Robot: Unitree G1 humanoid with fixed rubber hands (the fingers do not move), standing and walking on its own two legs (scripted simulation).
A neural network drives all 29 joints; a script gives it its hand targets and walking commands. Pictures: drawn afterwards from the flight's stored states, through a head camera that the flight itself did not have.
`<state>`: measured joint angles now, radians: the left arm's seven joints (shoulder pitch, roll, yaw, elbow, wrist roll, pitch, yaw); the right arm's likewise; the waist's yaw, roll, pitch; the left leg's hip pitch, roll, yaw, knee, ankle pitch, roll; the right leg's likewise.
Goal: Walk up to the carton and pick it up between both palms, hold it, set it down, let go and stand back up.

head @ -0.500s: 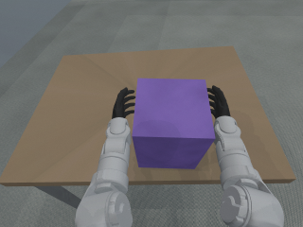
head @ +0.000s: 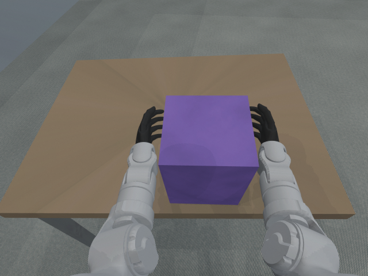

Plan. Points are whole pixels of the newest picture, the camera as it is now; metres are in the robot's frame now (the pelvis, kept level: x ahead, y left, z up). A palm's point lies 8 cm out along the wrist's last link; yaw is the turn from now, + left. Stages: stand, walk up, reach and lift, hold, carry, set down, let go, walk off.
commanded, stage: set down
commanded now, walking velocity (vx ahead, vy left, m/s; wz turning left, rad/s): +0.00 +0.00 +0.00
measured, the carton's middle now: (204, 154) +0.41 -0.04 +0.00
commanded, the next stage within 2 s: none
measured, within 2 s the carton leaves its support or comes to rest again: rests again in 0.12 s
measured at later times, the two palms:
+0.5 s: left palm (147, 141) +0.43 +0.09 +0.05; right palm (264, 139) +0.42 -0.18 +0.04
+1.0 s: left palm (147, 142) +0.43 +0.09 +0.05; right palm (264, 140) +0.41 -0.18 +0.04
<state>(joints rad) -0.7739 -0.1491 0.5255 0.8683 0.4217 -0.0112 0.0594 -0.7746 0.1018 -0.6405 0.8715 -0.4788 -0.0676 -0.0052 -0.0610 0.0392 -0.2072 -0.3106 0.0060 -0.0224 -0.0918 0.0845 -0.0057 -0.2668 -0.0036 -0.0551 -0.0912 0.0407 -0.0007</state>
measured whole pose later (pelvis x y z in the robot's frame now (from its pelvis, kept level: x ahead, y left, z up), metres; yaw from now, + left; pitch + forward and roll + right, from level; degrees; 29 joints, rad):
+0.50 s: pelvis +0.02 +0.00 +0.00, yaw +0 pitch +21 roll +0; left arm -0.73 -0.17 0.51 0.83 0.42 -0.05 0.06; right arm -0.74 0.11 -0.64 0.87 -0.48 -0.16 0.00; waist -0.06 0.06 -0.22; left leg -0.34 0.00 -0.02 -0.09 0.07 0.00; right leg -0.29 -0.01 -0.06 -0.09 0.02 0.00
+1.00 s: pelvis +0.01 +0.00 +0.00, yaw +0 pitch +20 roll +0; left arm -0.73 -0.17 0.52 0.84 0.42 -0.09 0.06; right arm -0.75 0.10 -0.63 0.90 -0.48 -0.18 -0.01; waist -0.05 0.04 -0.21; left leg -0.33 0.00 -0.01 -0.09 0.07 0.00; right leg -0.29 -0.01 -0.04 -0.09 0.03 0.00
